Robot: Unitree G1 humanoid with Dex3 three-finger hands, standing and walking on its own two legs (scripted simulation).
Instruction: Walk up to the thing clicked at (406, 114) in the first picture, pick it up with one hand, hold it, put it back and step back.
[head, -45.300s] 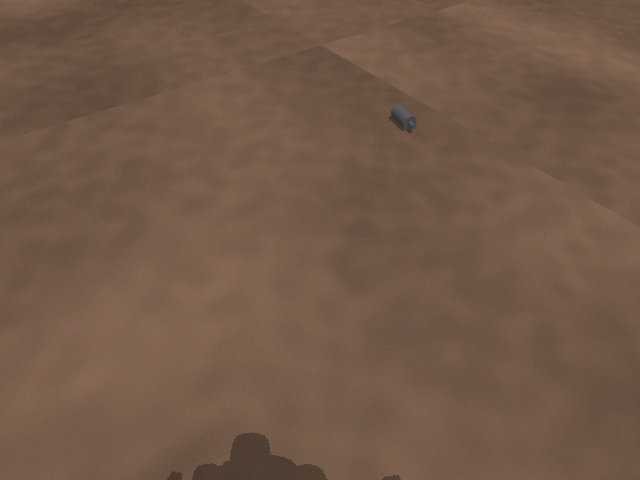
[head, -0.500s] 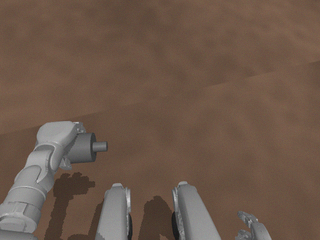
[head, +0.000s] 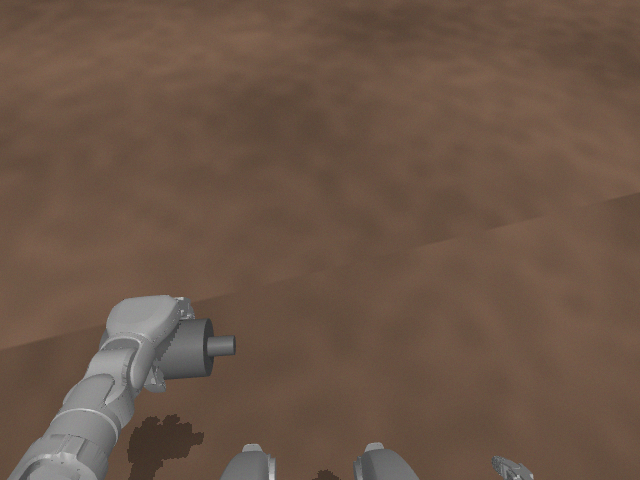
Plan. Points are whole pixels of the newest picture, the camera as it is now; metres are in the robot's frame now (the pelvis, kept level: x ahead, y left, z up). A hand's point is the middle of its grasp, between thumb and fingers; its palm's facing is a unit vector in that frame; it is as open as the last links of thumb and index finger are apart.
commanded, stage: lift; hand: left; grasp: from above
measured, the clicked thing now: (174, 349) +0.33 +0.21 -0.11
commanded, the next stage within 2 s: hold in 0.22 s
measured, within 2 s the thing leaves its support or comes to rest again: neither
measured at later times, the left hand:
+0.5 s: hand (144, 318) +0.34 +0.22 -0.02, palm faces -0.46 -0.05 -0.89, open 11.0 cm
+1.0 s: hand (136, 317) +0.33 +0.22 +0.02, palm faces -0.46 -0.04 -0.89, open 11.0 cm
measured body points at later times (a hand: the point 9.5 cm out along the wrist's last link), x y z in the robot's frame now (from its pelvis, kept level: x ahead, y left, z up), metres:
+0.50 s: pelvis +0.03 +0.00 +0.05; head +0.07 -0.01 +0.49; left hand +0.36 +0.22 +0.03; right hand +0.14 -0.27 -0.07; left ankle +0.05 +0.12 -0.67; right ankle +0.04 -0.14 -0.67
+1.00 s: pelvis +0.03 +0.00 +0.06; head +0.05 -0.02 +0.51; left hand +0.35 +0.22 +0.07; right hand +0.17 -0.26 -0.06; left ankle +0.05 +0.12 -0.67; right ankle +0.04 -0.14 -0.67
